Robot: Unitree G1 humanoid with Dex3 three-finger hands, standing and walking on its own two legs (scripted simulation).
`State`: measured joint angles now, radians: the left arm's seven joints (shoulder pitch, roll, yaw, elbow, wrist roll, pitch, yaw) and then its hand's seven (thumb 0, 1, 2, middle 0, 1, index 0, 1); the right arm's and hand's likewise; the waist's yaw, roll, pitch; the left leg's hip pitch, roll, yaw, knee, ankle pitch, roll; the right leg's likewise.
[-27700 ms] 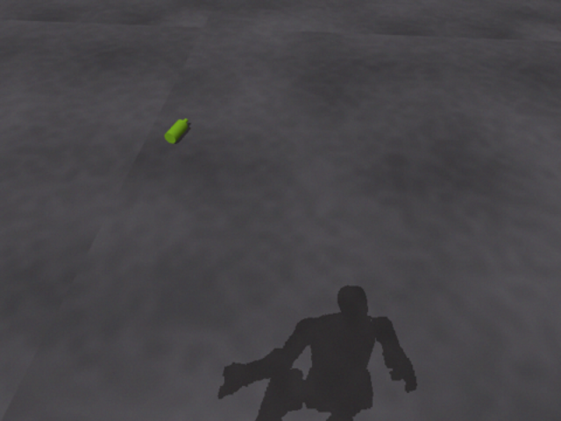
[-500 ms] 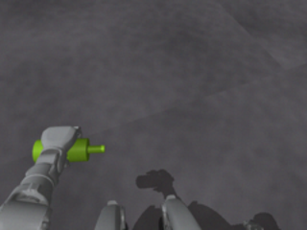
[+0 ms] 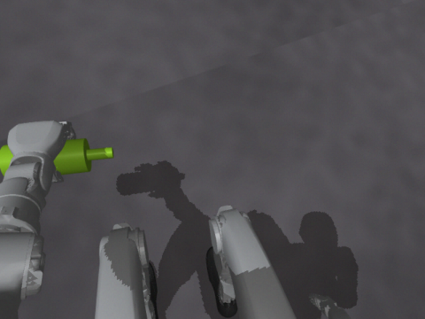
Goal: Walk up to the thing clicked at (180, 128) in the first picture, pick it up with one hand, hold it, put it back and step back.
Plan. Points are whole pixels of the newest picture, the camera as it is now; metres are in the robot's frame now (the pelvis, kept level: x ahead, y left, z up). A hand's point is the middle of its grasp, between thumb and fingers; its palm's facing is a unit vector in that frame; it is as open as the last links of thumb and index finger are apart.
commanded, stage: crouch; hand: left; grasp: from above
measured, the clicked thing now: (63, 157) +0.46 +0.23 -0.18
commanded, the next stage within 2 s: lower in 0.90 s
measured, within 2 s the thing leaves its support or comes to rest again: neither
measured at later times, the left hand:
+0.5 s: hand (65, 159) +0.48 +0.25 -0.25, palm faces -0.46 -0.03 -0.89, open 9.8 cm
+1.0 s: hand (72, 159) +0.50 +0.25 -0.30, palm faces -0.46 -0.03 -0.89, open 9.8 cm
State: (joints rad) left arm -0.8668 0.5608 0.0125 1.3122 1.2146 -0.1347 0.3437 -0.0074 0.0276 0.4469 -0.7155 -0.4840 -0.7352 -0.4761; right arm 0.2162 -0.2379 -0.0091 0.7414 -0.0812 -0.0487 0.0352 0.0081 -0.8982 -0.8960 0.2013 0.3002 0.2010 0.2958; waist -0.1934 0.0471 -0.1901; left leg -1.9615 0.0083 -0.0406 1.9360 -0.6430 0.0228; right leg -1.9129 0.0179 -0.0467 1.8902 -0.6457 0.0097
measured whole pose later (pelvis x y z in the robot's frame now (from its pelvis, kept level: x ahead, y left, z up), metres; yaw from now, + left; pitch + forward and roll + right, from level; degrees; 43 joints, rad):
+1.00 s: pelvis -0.01 +0.00 -0.12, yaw -5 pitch +36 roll -8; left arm -1.06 0.80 0.09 1.48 1.27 -0.18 0.36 0.00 0.05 0.37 -0.76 -0.42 -0.78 -0.41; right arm 0.19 -0.27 0.10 0.71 -0.13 -0.05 0.13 0.00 -0.91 -0.90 0.20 0.30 0.20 0.30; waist -0.29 -0.01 -0.03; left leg -2.29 0.03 -0.11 2.35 -0.70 0.02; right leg -2.22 0.04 -0.12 2.26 -0.68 0.00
